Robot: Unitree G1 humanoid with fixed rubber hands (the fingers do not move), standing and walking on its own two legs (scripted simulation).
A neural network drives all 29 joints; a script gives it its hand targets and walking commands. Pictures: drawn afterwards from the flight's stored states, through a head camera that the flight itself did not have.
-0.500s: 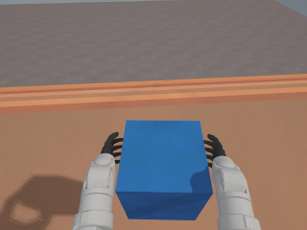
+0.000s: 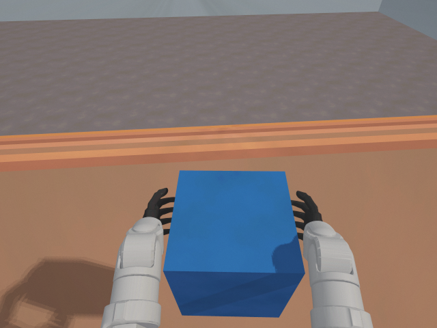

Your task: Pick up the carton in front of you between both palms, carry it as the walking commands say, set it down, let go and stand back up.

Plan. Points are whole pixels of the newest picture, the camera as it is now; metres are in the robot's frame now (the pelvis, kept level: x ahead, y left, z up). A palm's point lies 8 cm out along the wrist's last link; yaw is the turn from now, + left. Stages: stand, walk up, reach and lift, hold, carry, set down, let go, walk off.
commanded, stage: hold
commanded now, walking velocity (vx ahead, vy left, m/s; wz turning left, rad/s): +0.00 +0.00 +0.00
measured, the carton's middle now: (231, 246) +0.29 +0.00 -0.02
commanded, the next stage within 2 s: carry in 0.46 s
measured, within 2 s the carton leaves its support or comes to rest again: neither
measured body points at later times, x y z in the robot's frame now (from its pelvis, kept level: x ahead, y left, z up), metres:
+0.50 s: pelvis +0.00 +0.00 +0.00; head -0.04 +0.00 +0.45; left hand +0.30 +0.15 +0.05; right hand +0.31 -0.15 +0.04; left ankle +0.01 +0.13 -0.74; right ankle +0.03 -0.13 -0.75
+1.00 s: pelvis +0.17 +0.00 -0.02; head +0.16 +0.00 +0.43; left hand +0.45 +0.16 +0.07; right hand +0.45 -0.15 +0.07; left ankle +0.03 +0.10 -0.71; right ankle +0.21 -0.08 -0.75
